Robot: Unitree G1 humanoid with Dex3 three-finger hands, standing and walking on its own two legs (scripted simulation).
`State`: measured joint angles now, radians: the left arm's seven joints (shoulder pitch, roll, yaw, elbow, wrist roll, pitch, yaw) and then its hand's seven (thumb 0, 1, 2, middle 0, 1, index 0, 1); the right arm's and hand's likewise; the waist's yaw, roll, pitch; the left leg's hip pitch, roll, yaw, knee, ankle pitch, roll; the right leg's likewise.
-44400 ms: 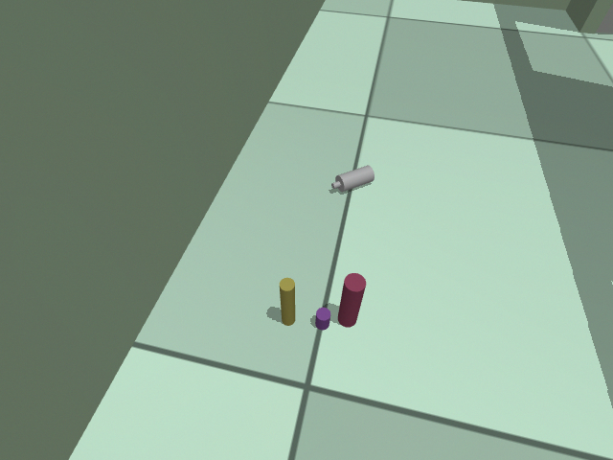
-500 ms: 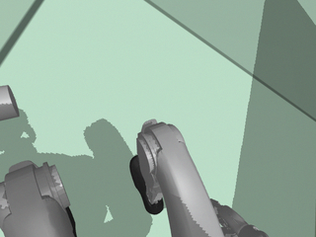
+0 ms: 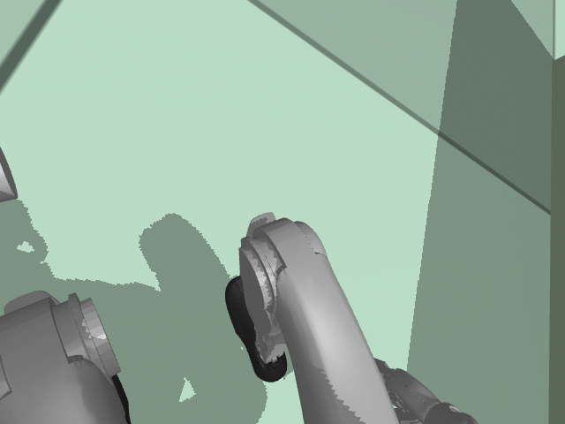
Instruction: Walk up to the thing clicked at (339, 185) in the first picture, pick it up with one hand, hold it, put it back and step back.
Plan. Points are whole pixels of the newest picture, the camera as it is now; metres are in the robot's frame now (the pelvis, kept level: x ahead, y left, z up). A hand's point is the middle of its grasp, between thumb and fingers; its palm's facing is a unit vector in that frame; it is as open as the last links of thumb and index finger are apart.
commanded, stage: open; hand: left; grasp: from above
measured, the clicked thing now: out of the picture +0.47 +0.31 -0.26
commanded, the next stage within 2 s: withdraw in 0.38 s
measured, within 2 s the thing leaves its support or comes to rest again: neither
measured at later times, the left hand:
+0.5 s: hand out of the picture +0.45 +0.30 -0.23, palm faces -0.46 -0.12 -0.88, open 13.8 cm
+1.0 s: hand out of the picture +0.45 +0.33 -0.05, palm faces -0.40 -0.09 -0.91, open 14.1 cm
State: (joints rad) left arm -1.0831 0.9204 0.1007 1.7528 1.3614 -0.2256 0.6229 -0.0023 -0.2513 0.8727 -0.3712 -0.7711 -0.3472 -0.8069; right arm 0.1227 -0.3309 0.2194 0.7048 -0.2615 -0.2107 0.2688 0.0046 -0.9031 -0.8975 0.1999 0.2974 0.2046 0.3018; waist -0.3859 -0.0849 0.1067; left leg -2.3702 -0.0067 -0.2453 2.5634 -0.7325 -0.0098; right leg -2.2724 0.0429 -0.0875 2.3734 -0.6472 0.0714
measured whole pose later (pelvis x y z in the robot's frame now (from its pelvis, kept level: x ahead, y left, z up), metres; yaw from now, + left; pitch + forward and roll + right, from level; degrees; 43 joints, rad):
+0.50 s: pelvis +0.00 +0.00 +0.00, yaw +0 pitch +30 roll -14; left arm -1.07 0.91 0.09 1.72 1.36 -0.26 0.59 0.00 -0.49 1.04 -0.10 -1.00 -0.08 -1.03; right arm 0.12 -0.32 0.22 0.69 -0.26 -0.19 0.26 0.00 -0.90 -0.90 0.20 0.30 0.20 0.30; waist -0.37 -0.08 0.10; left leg -2.36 -0.01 -0.25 2.55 -0.74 -0.02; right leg -2.27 0.04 -0.09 2.37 -0.65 0.07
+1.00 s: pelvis +0.00 -0.01 +0.06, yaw +6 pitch +35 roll -7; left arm -0.99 0.67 -0.02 1.34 1.09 -0.02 0.25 0.00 -0.55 1.05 -0.10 -1.04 -0.08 -1.06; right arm 0.15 -0.31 0.03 0.72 -0.10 -0.04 0.23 0.01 -0.92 -0.90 0.20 0.30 0.20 0.30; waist -0.20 0.08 -0.11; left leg -2.24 0.01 -0.13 2.33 -0.71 -0.01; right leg -2.19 0.01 -0.01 2.23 -0.65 0.07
